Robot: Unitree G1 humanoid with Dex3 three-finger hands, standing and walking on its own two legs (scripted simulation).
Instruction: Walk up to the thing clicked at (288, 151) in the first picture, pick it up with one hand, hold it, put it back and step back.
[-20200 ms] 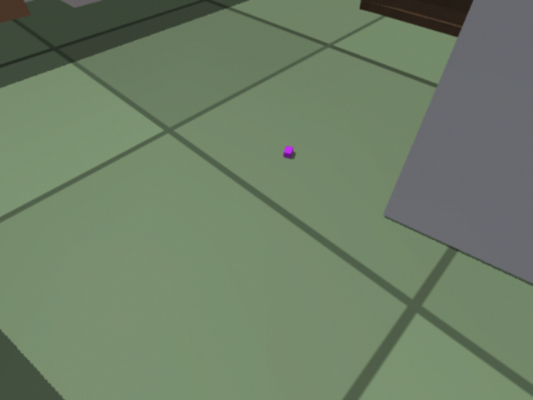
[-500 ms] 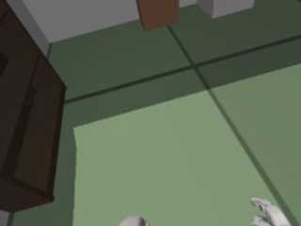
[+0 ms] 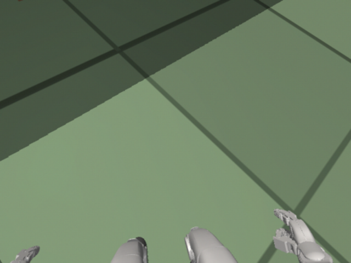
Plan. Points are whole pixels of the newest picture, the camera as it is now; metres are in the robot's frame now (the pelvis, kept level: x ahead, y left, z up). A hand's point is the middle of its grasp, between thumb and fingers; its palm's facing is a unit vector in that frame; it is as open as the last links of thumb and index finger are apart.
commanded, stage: walk up
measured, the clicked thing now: out of the picture +0.02 -1.51 -0.75
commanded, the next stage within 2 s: none
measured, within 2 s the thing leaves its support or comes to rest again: neither
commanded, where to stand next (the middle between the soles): +0.03 -0.09 m, yaw -100 degrees
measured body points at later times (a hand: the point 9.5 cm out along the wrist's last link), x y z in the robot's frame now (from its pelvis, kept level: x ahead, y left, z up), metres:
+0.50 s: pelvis -0.06 +0.07 +0.00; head -0.05 +0.05 +0.45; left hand +0.12 +0.35 -0.10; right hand -0.13 -0.27 -0.11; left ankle +0.01 +0.18 -0.70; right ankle -0.08 -0.03 -0.73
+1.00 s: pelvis -0.07 +0.00 -0.02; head -0.06 -0.04 +0.43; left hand +0.29 +0.03 -0.08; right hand -0.35 -0.20 -0.14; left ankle +0.00 +0.17 -0.68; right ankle -0.14 -0.13 -0.73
